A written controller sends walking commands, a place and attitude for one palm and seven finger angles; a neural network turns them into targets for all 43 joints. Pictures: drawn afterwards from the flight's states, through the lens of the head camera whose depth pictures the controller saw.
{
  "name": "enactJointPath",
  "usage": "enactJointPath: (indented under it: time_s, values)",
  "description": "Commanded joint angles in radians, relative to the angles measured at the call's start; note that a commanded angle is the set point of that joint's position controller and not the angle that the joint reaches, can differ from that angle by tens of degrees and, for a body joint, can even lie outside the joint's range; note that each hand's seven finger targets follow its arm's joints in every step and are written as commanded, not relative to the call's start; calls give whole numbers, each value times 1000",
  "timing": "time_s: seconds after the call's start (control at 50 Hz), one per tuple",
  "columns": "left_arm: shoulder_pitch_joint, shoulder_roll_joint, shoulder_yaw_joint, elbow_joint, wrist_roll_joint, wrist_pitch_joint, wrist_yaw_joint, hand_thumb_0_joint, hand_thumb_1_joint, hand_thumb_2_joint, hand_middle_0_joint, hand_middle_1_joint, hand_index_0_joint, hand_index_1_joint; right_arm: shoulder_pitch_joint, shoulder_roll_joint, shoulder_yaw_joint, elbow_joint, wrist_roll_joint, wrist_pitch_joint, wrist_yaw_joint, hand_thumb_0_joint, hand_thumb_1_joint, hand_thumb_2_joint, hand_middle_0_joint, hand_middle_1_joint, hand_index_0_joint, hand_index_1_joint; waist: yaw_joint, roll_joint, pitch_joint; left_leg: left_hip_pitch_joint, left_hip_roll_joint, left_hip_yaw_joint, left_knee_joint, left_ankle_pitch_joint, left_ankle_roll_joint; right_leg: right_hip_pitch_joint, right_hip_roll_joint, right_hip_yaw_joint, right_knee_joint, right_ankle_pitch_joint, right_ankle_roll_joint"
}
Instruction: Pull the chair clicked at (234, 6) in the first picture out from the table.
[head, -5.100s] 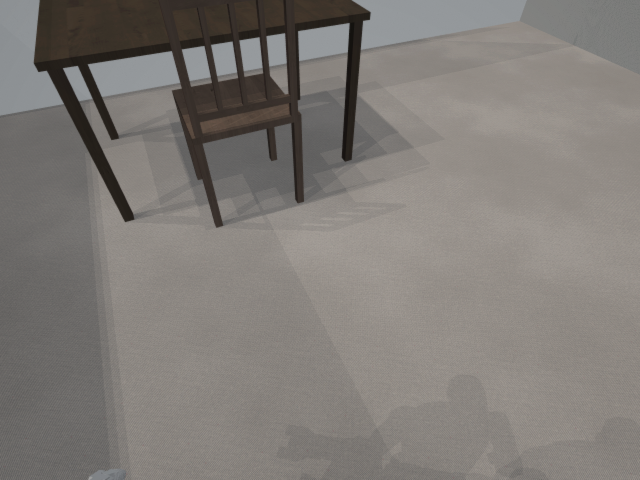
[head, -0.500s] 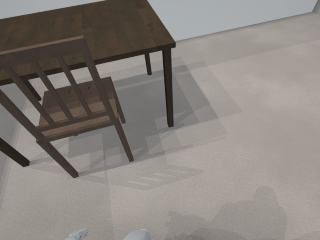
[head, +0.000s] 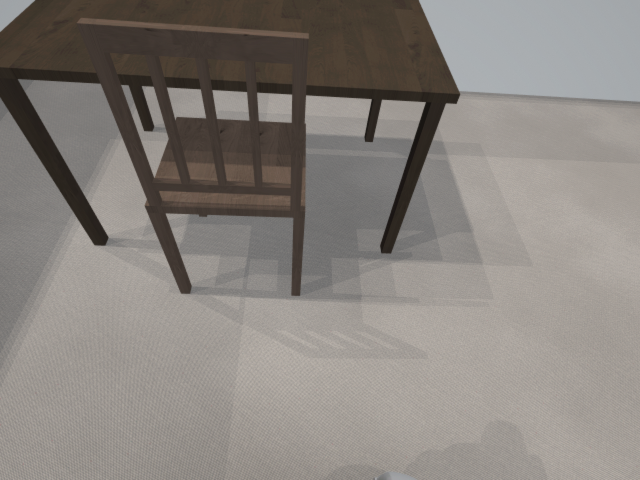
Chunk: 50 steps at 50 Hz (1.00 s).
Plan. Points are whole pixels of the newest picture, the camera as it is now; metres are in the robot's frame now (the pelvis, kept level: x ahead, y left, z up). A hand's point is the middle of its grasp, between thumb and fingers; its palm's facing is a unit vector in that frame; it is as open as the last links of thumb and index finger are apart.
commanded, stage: take the last steps up to it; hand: left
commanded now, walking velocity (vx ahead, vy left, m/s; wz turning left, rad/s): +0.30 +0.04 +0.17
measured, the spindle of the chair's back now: (213, 128) +0.78 +0.31 -0.06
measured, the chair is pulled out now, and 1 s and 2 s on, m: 0.00 0.00 0.00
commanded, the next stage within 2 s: come to a stop and stand still in 0.98 s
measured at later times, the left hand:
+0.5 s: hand out of the picture +0.01 +0.14 -0.15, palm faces +0.16 -0.97 -0.18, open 7.4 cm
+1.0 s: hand (172, 356) +0.30 +0.26 -0.16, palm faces +0.12 -0.97 -0.20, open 7.4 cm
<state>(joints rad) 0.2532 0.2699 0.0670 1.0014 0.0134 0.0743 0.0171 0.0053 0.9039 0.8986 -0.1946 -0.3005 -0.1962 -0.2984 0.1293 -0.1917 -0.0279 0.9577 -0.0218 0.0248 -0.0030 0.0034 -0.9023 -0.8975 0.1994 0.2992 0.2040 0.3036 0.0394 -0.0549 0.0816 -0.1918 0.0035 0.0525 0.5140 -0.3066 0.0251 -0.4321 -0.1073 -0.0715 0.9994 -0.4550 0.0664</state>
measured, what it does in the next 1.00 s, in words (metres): walks ahead: right foot, then left foot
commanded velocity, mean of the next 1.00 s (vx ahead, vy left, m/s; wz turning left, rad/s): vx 0.27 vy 0.01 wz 0.03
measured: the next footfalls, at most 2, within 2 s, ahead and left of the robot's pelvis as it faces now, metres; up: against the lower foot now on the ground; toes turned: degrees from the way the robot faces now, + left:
right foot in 0.24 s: +0.05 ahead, -0.12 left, +0.00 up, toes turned -3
left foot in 0.70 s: +0.23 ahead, +0.17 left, +0.00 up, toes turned +13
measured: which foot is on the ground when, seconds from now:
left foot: down 0.00-0.24, up 0.26-0.68, down 0.70-1.00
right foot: up 0.00-0.22, down 0.24-0.70, up 0.72-1.00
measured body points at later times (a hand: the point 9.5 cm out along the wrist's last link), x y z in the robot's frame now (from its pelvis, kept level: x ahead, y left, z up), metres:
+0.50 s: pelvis +0.07 -0.01 +0.01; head +0.08 -0.03 +0.46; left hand +0.00 +0.19 -0.14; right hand +0.10 -0.25 -0.15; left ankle +0.11 +0.15 -0.66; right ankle +0.01 -0.12 -0.74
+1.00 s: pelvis +0.24 +0.07 +0.00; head +0.25 +0.07 +0.45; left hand +0.29 +0.31 -0.14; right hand +0.28 -0.16 -0.15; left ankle +0.19 +0.16 -0.74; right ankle +0.31 -0.05 -0.70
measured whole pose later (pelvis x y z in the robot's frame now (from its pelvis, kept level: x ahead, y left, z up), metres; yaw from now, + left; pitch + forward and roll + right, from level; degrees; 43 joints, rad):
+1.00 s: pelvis +0.24 +0.07 +0.00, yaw +3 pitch -1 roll +2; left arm 0.19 0.19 0.06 1.01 0.02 -0.01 -0.01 0.00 0.91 0.90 -0.19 -0.30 -0.19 -0.30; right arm 0.27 -0.16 -0.04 1.07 -0.03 -0.06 -0.01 -0.01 -0.93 -0.90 0.20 0.30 0.20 0.30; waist 0.01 -0.04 0.03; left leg -0.09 -0.01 0.19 0.37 -0.26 0.03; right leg -0.50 -0.12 -0.07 0.85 -0.28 0.00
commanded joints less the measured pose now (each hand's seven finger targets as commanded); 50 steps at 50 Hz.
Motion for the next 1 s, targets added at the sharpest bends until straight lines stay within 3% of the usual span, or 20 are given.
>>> enactJointPath:
  time_s: [0.0, 0.1, 0.14, 0.18, 0.2, 0.22, 0.24, 0.26, 0.32, 0.38, 0.56, 0.6, 0.62, 0.64, 0.66, 0.68, 0.7, 0.76, 0.82, 0.98]
  values:
    - [-20, 34, -4, -69, 3, -41, -11, 0, 900, 900, -200, -300, -200, -300, 68, -186, -44, -31, 2, -23, -20, 0, -900, -900, 200, 300, 200, 300, -52, 213, -89, 123, 227, -199, -221, 377, 146, -56, 22, 15, -22, 23, 6]
    - [-69, 8, -16, -83, 10, -64, -24, 0, 900, 900, -200, -300, -200, -300, 132, -184, -50, 0, -5, -32, -15, 0, -900, -900, 200, 300, 200, 300, -74, 192, -34, 81, 242, -294, -276, 6, 173, 4, 41, -6, -228, -16, -18]
    - [-18, -10, -20, -69, 10, -77, -27, 0, 900, 900, -200, -300, -200, -300, 126, -175, -48, 8, -6, -34, -14, 0, -900, -900, 200, 300, 200, 300, -50, 193, -37, 36, 219, -289, -249, -29, 158, 101, 67, -26, -354, 12, -27]
    - [98, -2, -14, -28, 12, -93, -26, 0, 900, 900, -200, -300, -200, -300, 104, -149, -44, 15, 3, -35, -11, 0, -900, -900, 200, 300, 200, 300, 8, 126, -34, -117, 151, -233, -133, -130, 108, 332, 72, -31, -562, 147, -35]
    - [163, 41, -4, -2, 19, -106, -18, 0, 900, 900, -200, -300, -200, -300, 112, -97, -35, 15, 10, -41, -9, 0, -900, -900, 200, 300, 200, 300, 35, -8, -36, -261, 71, -156, 34, -175, 61, 476, -32, 100, -666, 64, -65]
    - [242, 133, 16, 11, 26, -113, -8, 0, 900, 900, -200, -300, -200, -300, 94, -41, -21, -22, 16, -49, -1, 0, -900, -900, 200, 300, 200, 300, 65, -257, -17, -467, -40, -18, 292, -245, 8, 559, -278, 435, -814, -66, -161]
    - [283, 151, 21, 10, 11, -115, 0, 0, 900, 900, -200, -300, -200, -300, 26, -113, -38, -50, 0, -43, 8, 0, -900, -900, 200, 300, 200, 300, 89, -194, 12, -503, 0, -85, 442, -260, 9, 443, -362, 575, -893, -210, -226]
    - [242, 130, 18, 14, 10, -122, 3, 0, 900, 900, -200, -300, -200, -300, -5, -112, -44, -45, -3, -39, 17, 0, -900, -900, 200, 300, 200, 300, 68, -174, 75, -513, 30, -114, 533, -171, 13, 346, -344, 576, -929, -281, -233]
    - [124, 24, -10, -4, 12, -138, 5, 0, 900, 900, -200, -300, -200, -300, 91, -72, -46, 18, -7, -30, 31, 0, -900, -900, 200, 300, 200, 300, -27, -51, 111, -459, 79, -84, 578, 33, -12, 259, -230, 266, -886, -23, -172]
    - [146, 2, -17, 19, 9, -152, 5, 0, 900, 900, -200, -300, -200, -300, 124, -41, -44, 38, -2, -23, 34, 0, -900, -900, 200, 300, 200, 300, -40, -80, 88, -428, 88, -36, 537, 122, -34, 268, -182, 107, -882, 182, -160]
    - [248, 19, -8, 108, 15, -149, 8, 0, 900, 900, -200, -300, -200, -300, -29, -3, -25, -5, 3, -52, 46, 0, -900, -900, 200, 300, 200, 300, 9, -98, 59, -307, 65, 67, 181, 93, -12, 349, -181, 39, -781, 449, -180]
    - [235, 26, -2, 112, 15, -141, 9, 0, 900, 900, -200, -300, -200, -300, 18, -16, -28, 7, 1, -61, 39, 0, -900, -900, 200, 300, 200, 300, -19, -106, 40, -192, 47, 87, 107, 68, 3, 333, -178, 27, -705, 493, -174]
    - [214, 29, 1, 113, 11, -138, 9, 0, 900, 900, -200, -300, -200, -300, 108, -31, -32, 37, -3, -68, 31, 0, -900, -900, 200, 300, 200, 300, -67, -87, -6, -59, 14, 114, 26, 96, 9, 314, -142, -15, -586, 565, -155]
    - [219, 6, -4, 112, 7, -137, 7, 0, 900, 900, -200, -300, -200, -300, 245, -79, -42, 82, -9, -78, 18, 0, -900, -900, 200, 300, 200, 300, -118, 3, -97, 154, 27, 90, -39, 131, 23, 259, -103, -44, -373, 605, -131]
    - [269, -48, -9, 95, -4, -133, 0, 0, 900, 900, -200, -300, -200, -300, 375, -197, -69, 109, -21, -87, 1, 0, -900, -900, 200, 300, 200, 300, -149, 231, -241, 406, 278, -217, -59, 212, 102, 43, 6, -100, -91, 283, -84]
    - [214, -73, -18, 52, -5, -135, -5, 0, 900, 900, -200, -300, -200, -300, 460, -258, -79, 125, -6, -75, -9, 0, -900, -900, 200, 300, 200, 300, -165, 318, -257, 425, 422, -452, -185, 266, 182, -104, 86, -46, 154, -131, -83]
    - [166, -70, -16, 44, -4, -130, 0, 0, 900, 900, -200, -300, -200, -300, 408, -239, -78, 131, 0, -76, -20, 0, -900, -900, 200, 300, 200, 300, -155, 273, -238, 378, 441, -440, -231, 201, 192, -171, 53, 37, 275, -113, -99]
    - [75, -70, -1, 48, 8, -122, -19, 0, 900, 900, -200, -300, -200, -300, 224, -74, -37, 89, -4, -95, -22, 0, -900, -900, 200, 300, 200, 300, -81, 162, -6, 54, 342, -222, -288, 237, 161, -148, -36, 62, 251, 88, -89]
    - [143, -102, -6, 61, 13, -94, -21, 0, 900, 900, -200, -300, -200, -300, 167, -56, -31, 69, 0, -107, -23, 0, -900, -900, 200, 300, 200, 300, -19, 146, -16, -38, 290, -88, -319, 277, 153, -56, -39, 41, 104, 131, -67]
    - [-37, -66, -11, -35, 9, -87, -27, 0, 900, 900, -200, -300, -200, -300, 192, -96, -40, 83, -5, -91, -16, 0, -900, -900, 200, 300, 200, 300, -42, 142, 31, 34, 286, -36, -288, 349, 159, -27, -3, -8, -265, 197, -67]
